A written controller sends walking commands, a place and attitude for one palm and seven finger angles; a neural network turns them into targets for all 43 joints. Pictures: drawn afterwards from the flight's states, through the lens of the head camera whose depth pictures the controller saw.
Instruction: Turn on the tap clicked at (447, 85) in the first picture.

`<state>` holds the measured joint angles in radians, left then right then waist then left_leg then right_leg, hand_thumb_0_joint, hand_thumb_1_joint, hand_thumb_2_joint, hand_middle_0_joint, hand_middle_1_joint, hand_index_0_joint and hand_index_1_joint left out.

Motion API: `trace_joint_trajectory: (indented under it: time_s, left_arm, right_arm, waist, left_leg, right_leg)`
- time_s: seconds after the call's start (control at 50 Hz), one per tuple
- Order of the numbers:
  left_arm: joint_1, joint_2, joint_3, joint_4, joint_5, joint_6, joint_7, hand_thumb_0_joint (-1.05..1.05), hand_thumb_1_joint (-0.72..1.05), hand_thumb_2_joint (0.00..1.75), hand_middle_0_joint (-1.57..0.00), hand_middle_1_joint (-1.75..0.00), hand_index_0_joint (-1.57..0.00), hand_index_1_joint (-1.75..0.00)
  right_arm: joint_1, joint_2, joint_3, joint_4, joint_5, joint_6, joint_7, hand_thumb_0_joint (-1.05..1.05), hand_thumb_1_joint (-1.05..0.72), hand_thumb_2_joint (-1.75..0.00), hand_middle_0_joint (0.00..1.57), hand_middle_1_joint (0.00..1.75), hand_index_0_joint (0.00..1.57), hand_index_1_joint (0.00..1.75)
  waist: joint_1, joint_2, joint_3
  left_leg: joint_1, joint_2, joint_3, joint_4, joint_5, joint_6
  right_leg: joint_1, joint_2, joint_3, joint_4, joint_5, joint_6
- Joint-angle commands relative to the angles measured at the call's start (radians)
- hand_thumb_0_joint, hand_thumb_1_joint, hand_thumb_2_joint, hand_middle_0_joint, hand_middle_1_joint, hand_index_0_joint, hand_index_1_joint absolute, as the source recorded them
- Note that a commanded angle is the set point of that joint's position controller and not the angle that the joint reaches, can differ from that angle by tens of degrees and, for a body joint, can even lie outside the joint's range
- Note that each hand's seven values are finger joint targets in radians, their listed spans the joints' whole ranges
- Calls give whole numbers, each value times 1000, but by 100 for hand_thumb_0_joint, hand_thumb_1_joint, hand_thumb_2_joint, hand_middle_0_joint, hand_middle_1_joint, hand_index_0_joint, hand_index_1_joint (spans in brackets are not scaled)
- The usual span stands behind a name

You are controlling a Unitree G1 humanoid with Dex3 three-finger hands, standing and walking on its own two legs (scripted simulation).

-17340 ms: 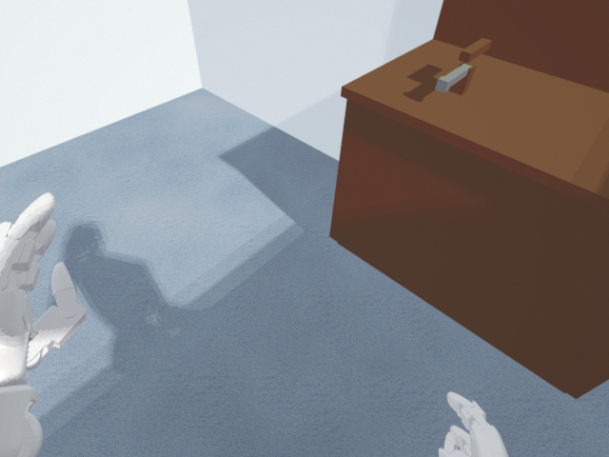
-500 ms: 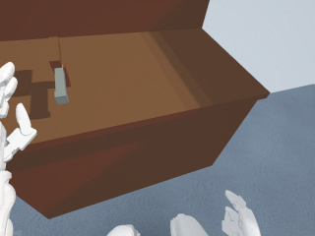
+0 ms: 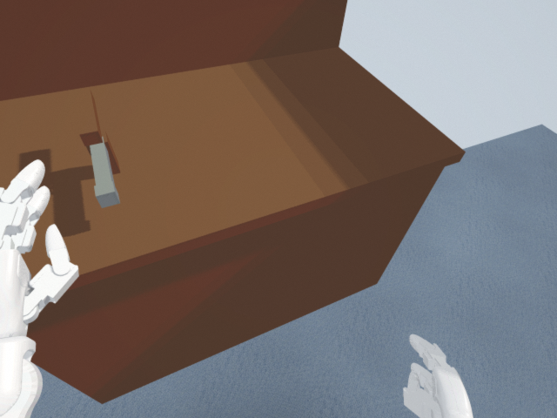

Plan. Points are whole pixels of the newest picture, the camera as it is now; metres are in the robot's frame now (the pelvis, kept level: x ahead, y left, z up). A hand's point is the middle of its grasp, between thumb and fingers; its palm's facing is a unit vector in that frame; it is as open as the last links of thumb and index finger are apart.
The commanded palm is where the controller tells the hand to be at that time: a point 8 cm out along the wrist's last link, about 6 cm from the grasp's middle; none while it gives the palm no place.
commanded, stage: come to a stop and stand still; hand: left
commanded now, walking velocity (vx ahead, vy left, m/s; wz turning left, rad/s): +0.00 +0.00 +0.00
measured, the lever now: (107, 194) +0.41 +0.31 +0.06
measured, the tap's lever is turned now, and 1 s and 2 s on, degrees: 0 0 0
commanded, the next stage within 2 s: look again from close up in 0.08 s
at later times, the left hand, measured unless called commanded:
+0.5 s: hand (62, 274) +0.22 +0.24 +0.16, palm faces +0.40 -0.85 -0.33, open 7.4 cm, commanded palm +0.15 +0.28 +0.18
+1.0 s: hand (45, 332) +0.16 +0.23 +0.16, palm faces +0.56 -0.80 -0.23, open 7.4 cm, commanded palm +0.13 +0.27 +0.17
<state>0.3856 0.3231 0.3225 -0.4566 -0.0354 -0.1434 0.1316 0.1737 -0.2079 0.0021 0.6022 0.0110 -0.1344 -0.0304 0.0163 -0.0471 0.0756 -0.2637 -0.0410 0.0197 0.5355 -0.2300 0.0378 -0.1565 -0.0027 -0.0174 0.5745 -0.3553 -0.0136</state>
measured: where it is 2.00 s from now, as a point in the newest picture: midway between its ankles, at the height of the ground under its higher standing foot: outside the picture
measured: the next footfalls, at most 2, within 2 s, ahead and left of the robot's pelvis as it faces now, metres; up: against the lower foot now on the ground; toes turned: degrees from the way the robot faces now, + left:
none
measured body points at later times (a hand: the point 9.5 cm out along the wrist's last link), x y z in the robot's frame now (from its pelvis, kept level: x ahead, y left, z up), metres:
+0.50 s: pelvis +0.00 +0.00 +0.01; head +0.01 +0.01 +0.46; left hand +0.19 +0.29 +0.18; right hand +0.16 -0.22 -0.07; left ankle +0.04 +0.10 -0.73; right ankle -0.04 -0.11 -0.73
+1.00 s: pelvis -0.04 -0.03 -0.01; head -0.06 -0.02 +0.44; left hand +0.12 +0.27 +0.18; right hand +0.16 -0.24 -0.07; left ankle +0.04 +0.10 -0.73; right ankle -0.04 -0.10 -0.73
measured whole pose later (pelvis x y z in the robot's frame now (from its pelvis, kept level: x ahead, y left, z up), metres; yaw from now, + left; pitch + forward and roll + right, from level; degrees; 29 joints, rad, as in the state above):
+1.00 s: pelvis -0.04 -0.03 -0.01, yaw +0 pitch -3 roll -1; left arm 0.38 0.30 0.29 -0.38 -0.03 -0.21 0.24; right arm 0.17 -0.22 0.03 0.66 -0.05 -0.18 -0.02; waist 0.08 0.01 -0.01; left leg -0.38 0.02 -0.02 0.64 -0.22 -0.01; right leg -0.24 0.05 -0.10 0.64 -0.35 -0.07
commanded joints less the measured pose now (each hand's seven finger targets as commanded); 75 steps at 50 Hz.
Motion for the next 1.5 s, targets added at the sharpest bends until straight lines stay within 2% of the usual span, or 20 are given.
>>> trace_joint_trajectory:
  time_s: [0.0,0.06,0.22,0.34,0.52,0.54,0.56,0.58,0.6,0.62,0.66,0.74,0.78,0.84,0.92,1.02,1.1,1.24,1.3,1.48]
  left_arm:
    - [-45,249,187,-354,-2,-109,16,0,90,90,-20,-30,-20,-30]
    - [36,221,196,-293,-9,-117,13,0,90,90,-20,-30,-20,-30]
    - [-4,161,111,-130,-22,-75,3,0,90,90,-20,-30,-20,-30]
    - [-171,216,104,-243,-3,-75,14,0,90,90,-20,-30,-20,-30]
    - [15,204,144,-212,-20,-91,19,0,90,90,-20,-30,-20,-30]
    - [-975,1095,434,-575,22,-279,43,0,90,90,-20,-30,-20,-30]
    - [-606,484,356,78,122,-85,-34,0,90,90,-20,-30,-20,-30]
    - [-312,203,144,29,-3,-34,-53,0,90,90,-20,-30,-20,-30]
    - [-220,246,220,-65,-74,-4,-62,0,90,90,-20,-30,-20,-30]
    - [-132,115,158,13,-161,61,-116,0,90,90,-20,-30,-20,-30]
    - [15,10,70,1,-252,155,-197,0,90,90,-20,-30,-20,-30]
    - [-82,181,65,-81,-112,212,-151,0,90,90,-20,-30,-20,-30]
    - [-95,187,95,-94,-30,142,-69,0,90,90,-20,-30,-20,-30]
    - [-260,310,211,-333,-4,-64,74,0,90,90,-20,-30,-20,-30]
    - [-259,195,121,-255,8,-210,163,0,90,90,-20,-30,-20,-30]
    - [-244,112,-34,41,-41,-13,60,0,90,90,-20,-30,-20,-30]
    - [-341,158,-19,54,-87,195,-16,0,90,90,-20,-30,-20,-30]
    - [-219,209,153,-108,-75,48,76,0,90,90,-20,-30,-20,-30]
    - [-94,134,101,-119,-72,-20,97,0,90,90,-20,-30,-20,-30]
    - [-44,73,59,-166,-127,77,59,0,90,90,-20,-30,-20,-30]
  right_arm:
    - [-74,-109,-31,-169,-7,-61,0,0,-90,-90,20,30,20,30]
    - [-53,-108,-38,-173,0,-53,2,0,-90,-90,20,30,20,30]
    - [-57,-112,-33,-161,0,-20,-19,0,-90,-90,20,30,20,30]
    - [-93,-112,-26,-159,-3,-29,-36,0,-90,-90,20,30,20,30]
    - [-61,-104,-30,-162,-5,-27,-26,0,-90,-90,20,30,20,30]
    - [125,-163,173,-300,46,-28,-90,0,-90,-90,20,30,20,30]
    - [49,-88,-29,-93,-122,-52,-50,0,-90,-90,20,30,20,30]
    - [15,-88,-12,-99,-97,-61,15,0,-90,-90,20,30,20,30]
    - [78,-194,-58,-78,-98,-57,29,0,-90,-90,20,30,20,30]
    - [48,-180,-58,-84,-74,-70,26,0,-90,-90,20,30,20,30]
    - [-41,-184,-42,-92,-29,-77,47,0,-90,-90,20,30,20,30]
    - [-204,-186,-3,-159,12,-44,35,0,-90,-90,20,30,20,30]
    - [-194,-146,0,-169,-24,-41,23,0,-90,-90,20,30,20,30]
    - [-173,-122,-9,-149,-58,-64,9,0,-90,-90,20,30,20,30]
    - [-124,-93,-5,-80,-64,-108,10,0,-90,-90,20,30,20,30]
    - [-159,-132,11,-41,-40,-103,-47,0,-90,-90,20,30,20,30]
    - [-206,-134,17,-48,-11,-86,-105,0,-90,-90,20,30,20,30]
    - [-195,-102,2,-36,-42,-133,-82,0,-90,-90,20,30,20,30]
    - [-174,-94,9,-42,-44,-161,-62,0,-90,-90,20,30,20,30]
    - [-130,-129,-4,-57,-35,-173,-74,0,-90,-90,20,30,20,30]
  waist:
    - [16,251,-155]
    - [5,139,-204]
    - [-11,44,-128]
    - [-3,81,-111]
    - [9,134,-173]
    - [-55,275,-43]
    - [90,354,-440]
    - [-14,201,-372]
    - [17,176,-503]
    - [71,122,-503]
    - [94,66,-373]
    - [60,-6,-10]
    - [42,-18,-9]
    - [64,115,-198]
    - [32,271,-239]
    - [0,133,-5]
    - [35,14,-25]
    - [101,30,-187]
    - [88,108,-190]
    - [52,28,-216]
  left_leg:
    - [119,203,-265,-186,379,22]
    - [83,135,-160,-126,256,-7]
    - [81,108,-126,-151,18,-17]
    - [97,93,-121,-174,11,-11]
    - [110,94,-127,-168,176,-19]
    - [-47,24,-102,-137,106,13]
    - [297,71,-38,-81,673,-20]
    - [380,99,-68,-45,856,-94]
    - [484,126,-70,-29,926,-95]
    - [500,119,-77,-41,905,-99]
    - [385,109,-51,-45,737,-79]
    - [96,56,-11,-122,184,-15]
    - [58,45,-20,-118,53,-6]
    - [71,31,-28,-63,-74,-20]
    - [53,19,-36,14,-159,-19]
    - [-47,8,-36,34,-225,-12]
    - [-15,14,-53,29,-161,-16]
    - [-27,32,-87,34,-70,-22]
    - [-23,18,-68,41,-4,-13]
    - [-16,5,-56,88,149,2]
  right_leg:
    - [-17,6,10,-101,45,-9]
    - [90,-30,36,-208,246,-23]
    - [-46,-57,67,-268,123,-21]
    - [-41,-56,67,-284,97,-18]
    - [42,-42,42,-250,235,-18]
    - [4,26,48,-267,127,55]
    - [97,20,18,-118,471,-36]
    - [-53,74,-72,-122,351,-32]
    - [-72,69,-59,-121,336,-22]
    - [-55,59,-62,-127,319,-24]
    - [-39,36,-79,-151,432,-16]
    - [-108,36,-95,-178,258,-10]
    - [-175,46,-77,-155,67,-4]
    - [-196,60,-42,-112,-51,-9]
    - [-236,50,-14,-99,-97,-19]
    - [-272,-12,79,-227,-305,5]
    - [-212,-44,131,-296,-366,21]
    - [-139,-39,95,-173,-75,33]
    - [-146,-16,59,-102,117,23]
    - [-127,-18,16,-34,456,47]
